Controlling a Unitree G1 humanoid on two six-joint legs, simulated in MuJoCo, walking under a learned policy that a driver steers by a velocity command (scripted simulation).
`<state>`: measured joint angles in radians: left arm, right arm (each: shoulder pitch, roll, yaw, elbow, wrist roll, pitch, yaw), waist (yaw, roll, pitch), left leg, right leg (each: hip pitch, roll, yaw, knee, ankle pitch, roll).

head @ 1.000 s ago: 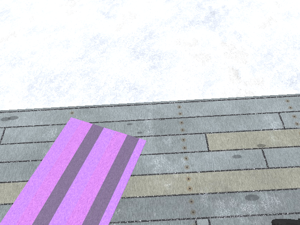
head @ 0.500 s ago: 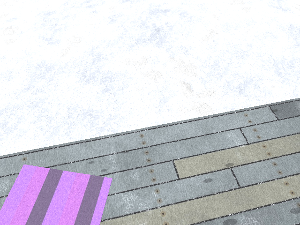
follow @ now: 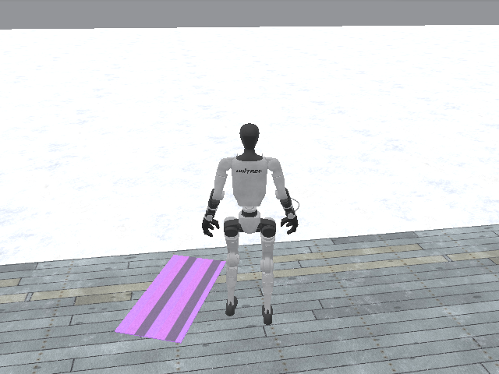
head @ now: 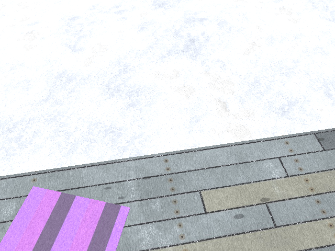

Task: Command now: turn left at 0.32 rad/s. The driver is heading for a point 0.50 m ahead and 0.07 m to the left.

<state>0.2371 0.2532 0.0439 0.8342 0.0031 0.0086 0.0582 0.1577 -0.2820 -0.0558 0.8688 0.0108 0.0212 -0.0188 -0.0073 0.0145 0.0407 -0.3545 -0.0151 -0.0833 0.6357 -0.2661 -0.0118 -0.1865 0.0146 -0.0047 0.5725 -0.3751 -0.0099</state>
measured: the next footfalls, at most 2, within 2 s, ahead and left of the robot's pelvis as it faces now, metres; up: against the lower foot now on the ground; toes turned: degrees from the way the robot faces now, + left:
right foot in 0.62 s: +0.11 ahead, -0.10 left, +0.00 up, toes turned +21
left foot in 0.98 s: +0.06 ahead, +0.15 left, +0.00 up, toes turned +17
